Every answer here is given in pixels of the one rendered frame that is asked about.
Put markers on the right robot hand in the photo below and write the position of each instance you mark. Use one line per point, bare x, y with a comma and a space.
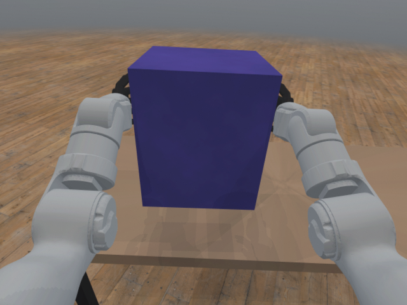
286, 97

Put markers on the left robot hand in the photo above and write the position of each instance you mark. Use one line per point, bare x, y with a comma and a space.
120, 88

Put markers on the table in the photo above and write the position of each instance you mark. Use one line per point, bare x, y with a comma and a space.
272, 237

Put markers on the robot right upper arm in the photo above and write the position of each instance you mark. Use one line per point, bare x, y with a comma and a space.
356, 233

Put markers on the robot right forearm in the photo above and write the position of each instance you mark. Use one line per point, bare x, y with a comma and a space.
327, 168

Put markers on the robot left forearm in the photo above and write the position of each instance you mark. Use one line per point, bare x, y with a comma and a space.
90, 158

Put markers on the robot left upper arm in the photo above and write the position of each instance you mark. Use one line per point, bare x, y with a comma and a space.
70, 228

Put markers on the carton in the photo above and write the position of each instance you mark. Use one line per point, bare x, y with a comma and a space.
202, 123

